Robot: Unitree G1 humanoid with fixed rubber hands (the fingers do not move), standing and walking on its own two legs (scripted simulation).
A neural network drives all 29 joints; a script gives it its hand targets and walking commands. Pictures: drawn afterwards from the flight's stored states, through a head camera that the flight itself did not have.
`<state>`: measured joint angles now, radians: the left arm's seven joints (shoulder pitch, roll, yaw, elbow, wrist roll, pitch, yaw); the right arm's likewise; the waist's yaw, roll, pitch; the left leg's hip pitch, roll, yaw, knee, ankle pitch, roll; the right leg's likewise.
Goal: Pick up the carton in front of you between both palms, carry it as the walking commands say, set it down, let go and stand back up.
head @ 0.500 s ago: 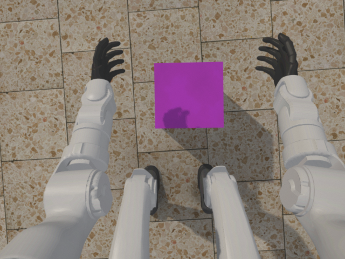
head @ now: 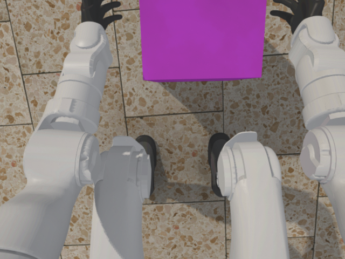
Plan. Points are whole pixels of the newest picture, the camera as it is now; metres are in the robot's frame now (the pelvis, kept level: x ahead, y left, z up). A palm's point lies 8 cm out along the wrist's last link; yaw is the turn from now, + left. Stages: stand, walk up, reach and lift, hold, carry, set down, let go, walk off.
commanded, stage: reach and lift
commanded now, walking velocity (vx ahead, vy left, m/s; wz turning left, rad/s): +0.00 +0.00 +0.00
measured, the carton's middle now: (196, 35) +0.52 -0.05 -0.27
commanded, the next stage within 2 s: none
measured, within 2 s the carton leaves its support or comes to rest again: leaves its support in 0.90 s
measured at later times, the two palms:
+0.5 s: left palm (106, 25) +0.53 +0.13 -0.20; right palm (288, 23) +0.51 -0.22 -0.20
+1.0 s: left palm (113, 18) +0.54 +0.11 -0.17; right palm (279, 16) +0.52 -0.19 -0.18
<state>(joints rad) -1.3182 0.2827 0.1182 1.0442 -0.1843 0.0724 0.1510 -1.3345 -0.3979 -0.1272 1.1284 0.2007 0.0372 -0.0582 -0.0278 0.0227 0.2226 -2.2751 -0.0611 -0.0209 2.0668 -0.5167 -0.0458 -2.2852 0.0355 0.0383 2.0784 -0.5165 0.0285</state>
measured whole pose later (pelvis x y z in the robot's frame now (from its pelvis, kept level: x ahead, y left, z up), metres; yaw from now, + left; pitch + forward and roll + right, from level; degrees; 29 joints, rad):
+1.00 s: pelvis +0.01 +0.00 -0.03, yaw +0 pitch +37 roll +1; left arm -1.30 0.18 0.16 1.00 -0.16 0.11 0.22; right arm -1.32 -0.29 -0.06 1.06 0.19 0.12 -0.14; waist -0.03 0.05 0.23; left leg -2.29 -0.11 -0.04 2.20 -0.57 -0.07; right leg -2.29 0.05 0.04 2.21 -0.57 0.04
